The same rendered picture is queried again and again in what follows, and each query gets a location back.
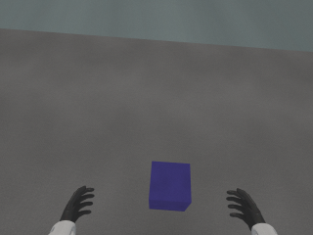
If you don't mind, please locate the carton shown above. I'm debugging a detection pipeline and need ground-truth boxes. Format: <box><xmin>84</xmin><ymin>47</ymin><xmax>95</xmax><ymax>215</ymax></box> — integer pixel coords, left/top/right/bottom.
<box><xmin>149</xmin><ymin>161</ymin><xmax>192</xmax><ymax>212</ymax></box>

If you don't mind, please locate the robot left hand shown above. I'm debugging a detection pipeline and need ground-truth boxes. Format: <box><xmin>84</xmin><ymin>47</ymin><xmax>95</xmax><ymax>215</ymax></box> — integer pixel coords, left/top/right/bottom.
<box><xmin>60</xmin><ymin>185</ymin><xmax>95</xmax><ymax>223</ymax></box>

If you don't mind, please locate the robot right hand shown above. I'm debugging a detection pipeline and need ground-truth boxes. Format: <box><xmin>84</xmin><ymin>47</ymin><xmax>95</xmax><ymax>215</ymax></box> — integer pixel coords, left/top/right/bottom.
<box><xmin>226</xmin><ymin>188</ymin><xmax>266</xmax><ymax>231</ymax></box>

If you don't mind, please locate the right robot forearm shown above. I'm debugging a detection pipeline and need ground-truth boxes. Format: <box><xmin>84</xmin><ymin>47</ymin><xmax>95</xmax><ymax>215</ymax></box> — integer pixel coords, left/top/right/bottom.
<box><xmin>251</xmin><ymin>223</ymin><xmax>278</xmax><ymax>235</ymax></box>

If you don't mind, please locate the left robot forearm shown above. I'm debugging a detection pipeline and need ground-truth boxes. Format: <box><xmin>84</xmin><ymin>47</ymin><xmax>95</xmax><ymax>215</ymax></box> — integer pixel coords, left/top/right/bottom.
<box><xmin>49</xmin><ymin>220</ymin><xmax>76</xmax><ymax>235</ymax></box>

